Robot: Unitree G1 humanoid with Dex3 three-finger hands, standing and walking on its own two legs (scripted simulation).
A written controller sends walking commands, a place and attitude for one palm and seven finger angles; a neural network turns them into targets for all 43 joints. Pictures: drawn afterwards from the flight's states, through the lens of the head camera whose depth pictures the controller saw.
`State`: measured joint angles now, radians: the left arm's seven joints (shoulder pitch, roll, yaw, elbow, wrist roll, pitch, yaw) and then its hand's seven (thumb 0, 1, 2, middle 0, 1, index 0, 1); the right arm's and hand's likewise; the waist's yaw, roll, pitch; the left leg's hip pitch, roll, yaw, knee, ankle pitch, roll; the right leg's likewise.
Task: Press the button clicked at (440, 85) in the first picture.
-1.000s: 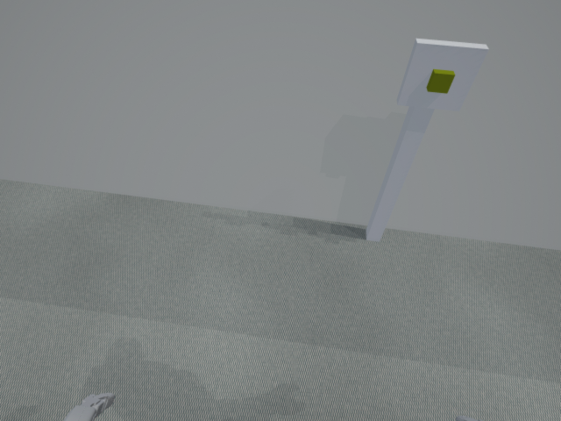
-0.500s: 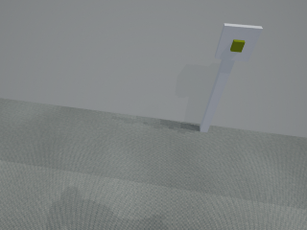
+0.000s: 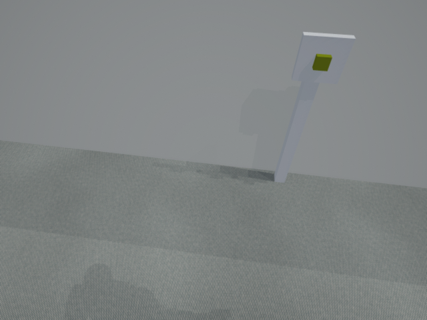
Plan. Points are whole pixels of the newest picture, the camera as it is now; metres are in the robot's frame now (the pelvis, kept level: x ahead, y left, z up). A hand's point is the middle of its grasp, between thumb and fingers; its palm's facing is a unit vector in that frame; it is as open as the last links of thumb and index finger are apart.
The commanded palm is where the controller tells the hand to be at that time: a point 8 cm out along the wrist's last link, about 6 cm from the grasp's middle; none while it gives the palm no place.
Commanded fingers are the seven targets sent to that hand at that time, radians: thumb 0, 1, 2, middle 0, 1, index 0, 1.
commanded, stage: look at it before walking up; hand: left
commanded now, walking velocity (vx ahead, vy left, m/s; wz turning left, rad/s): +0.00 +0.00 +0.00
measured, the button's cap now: (321, 62) +0.99 -0.36 +0.02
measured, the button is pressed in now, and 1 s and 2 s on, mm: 0 0 0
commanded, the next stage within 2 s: walk to a spot facing it in 0.44 s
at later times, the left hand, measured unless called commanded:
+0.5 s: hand out of the picture +0.08 +0.24 -0.15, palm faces -0.03 -0.94 -0.34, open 7.4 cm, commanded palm none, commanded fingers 0.00 0.90 0.90 -0.20 -0.30 -0.20 -0.30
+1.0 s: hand out of the picture +0.07 +0.16 -0.18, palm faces -0.17 -0.94 -0.30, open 7.4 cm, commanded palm none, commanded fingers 0.00 0.90 0.90 -0.20 -0.30 -0.20 -0.30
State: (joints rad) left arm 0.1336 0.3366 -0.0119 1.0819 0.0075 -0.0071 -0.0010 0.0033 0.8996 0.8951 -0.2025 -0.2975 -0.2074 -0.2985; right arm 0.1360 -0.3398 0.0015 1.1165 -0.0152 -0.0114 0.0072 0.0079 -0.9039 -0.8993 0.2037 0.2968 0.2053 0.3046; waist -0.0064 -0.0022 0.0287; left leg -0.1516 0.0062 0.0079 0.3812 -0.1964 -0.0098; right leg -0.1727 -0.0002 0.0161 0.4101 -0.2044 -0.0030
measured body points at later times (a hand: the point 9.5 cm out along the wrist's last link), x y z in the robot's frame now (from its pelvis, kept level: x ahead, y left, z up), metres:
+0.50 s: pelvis +0.01 +0.00 +0.00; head +0.02 -0.01 +0.45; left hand +0.08 +0.29 -0.13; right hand +0.09 -0.30 -0.13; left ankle +0.01 +0.13 -0.74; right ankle +0.01 -0.12 -0.74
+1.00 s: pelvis -0.01 -0.04 -0.03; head +0.02 -0.08 +0.42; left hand +0.08 +0.21 -0.16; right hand +0.02 -0.30 -0.19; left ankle +0.00 +0.12 -0.71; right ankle -0.01 -0.10 -0.74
